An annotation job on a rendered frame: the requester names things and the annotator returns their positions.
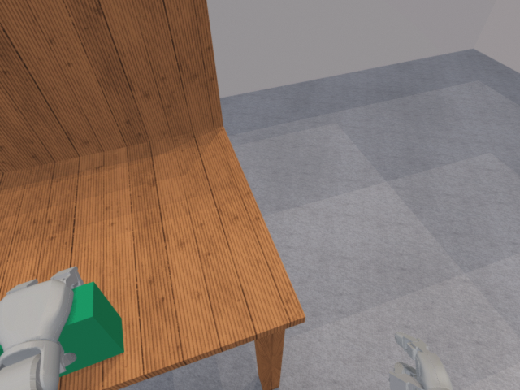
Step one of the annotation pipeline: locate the table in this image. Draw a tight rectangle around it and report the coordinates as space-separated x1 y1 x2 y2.
0 0 306 390

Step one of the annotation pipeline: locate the robot left forearm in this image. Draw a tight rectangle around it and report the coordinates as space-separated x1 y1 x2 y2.
0 340 61 390

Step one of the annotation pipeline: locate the robot right hand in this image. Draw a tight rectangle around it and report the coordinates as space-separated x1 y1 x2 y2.
389 332 453 390

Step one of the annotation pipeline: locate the sponge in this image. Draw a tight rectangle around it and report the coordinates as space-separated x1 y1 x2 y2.
0 282 124 377

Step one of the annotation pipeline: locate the robot left hand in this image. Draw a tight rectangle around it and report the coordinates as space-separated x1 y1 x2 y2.
0 266 84 374

